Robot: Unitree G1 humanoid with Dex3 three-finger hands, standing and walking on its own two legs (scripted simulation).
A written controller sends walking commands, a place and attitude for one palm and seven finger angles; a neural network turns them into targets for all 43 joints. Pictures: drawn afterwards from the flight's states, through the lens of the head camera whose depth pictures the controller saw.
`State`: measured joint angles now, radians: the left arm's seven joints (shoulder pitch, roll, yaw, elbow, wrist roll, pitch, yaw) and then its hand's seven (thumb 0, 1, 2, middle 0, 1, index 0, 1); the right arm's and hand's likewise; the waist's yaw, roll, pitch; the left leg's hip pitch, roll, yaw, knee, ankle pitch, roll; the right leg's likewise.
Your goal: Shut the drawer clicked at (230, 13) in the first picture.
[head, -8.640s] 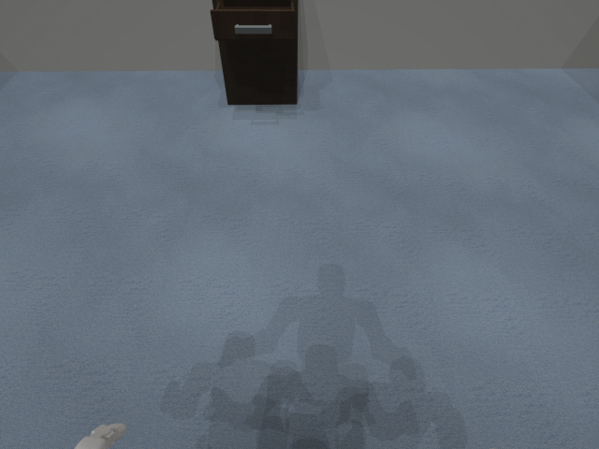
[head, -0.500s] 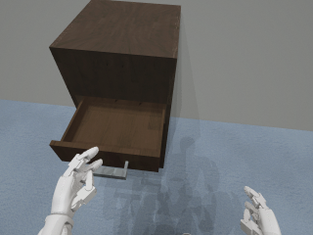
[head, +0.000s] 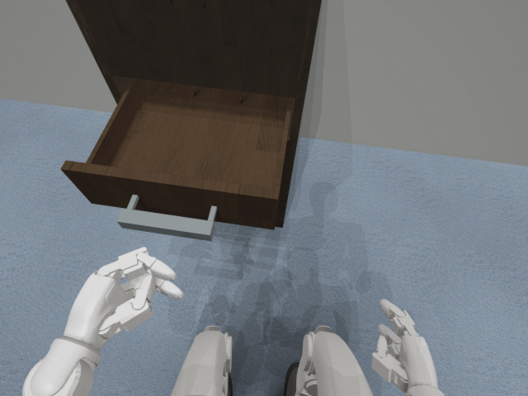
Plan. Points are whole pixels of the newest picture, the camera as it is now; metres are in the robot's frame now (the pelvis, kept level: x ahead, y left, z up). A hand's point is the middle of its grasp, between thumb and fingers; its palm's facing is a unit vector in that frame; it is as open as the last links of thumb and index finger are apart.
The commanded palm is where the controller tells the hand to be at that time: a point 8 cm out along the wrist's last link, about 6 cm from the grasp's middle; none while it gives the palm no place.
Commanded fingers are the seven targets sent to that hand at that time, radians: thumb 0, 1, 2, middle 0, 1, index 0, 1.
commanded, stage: raise the hand and make a fist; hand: left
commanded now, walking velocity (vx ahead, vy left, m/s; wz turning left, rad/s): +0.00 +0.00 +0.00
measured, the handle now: (170, 214) +0.42 +0.20 -0.08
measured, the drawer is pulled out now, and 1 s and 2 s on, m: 0.25 0.25 0.25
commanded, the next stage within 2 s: bring the fist close to the handle in 1.10 s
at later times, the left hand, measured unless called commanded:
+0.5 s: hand (133, 309) +0.23 +0.18 +0.03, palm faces -0.10 -0.99 -0.02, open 3.1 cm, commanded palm +0.20 +0.24 +0.03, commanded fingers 0.00 0.90 0.90 -1.40 -1.60 -1.40 -1.60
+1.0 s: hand (143, 315) +0.23 +0.17 +0.02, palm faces -0.14 -0.99 -0.03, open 3.3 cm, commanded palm +0.20 +0.23 +0.02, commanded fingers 0.00 0.90 0.90 -1.40 -1.60 -1.40 -1.60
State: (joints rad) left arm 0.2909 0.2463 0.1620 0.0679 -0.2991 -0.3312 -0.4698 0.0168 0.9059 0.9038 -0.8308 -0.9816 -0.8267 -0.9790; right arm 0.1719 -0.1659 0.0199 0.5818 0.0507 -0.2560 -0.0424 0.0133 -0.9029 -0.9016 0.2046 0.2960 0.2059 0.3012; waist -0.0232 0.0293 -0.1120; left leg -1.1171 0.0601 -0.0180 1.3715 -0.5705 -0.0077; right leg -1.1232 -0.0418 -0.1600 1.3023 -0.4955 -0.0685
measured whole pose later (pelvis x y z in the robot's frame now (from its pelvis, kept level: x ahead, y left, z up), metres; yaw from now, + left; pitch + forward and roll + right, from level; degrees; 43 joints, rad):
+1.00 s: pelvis +0.03 +0.02 -0.02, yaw +0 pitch +23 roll -3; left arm 0.53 0.23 0.05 -0.18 -0.19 -0.40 -0.26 0.02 0.91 0.90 -1.40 -1.60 -1.40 -1.60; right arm 0.18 -0.21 -0.02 0.44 0.03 -0.10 -0.01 0.01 -0.90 -0.90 0.20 0.30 0.20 0.30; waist -0.02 0.02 -0.19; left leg -1.21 0.03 -0.01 1.45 -0.64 0.02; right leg -1.21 -0.04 -0.13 1.37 -0.56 -0.03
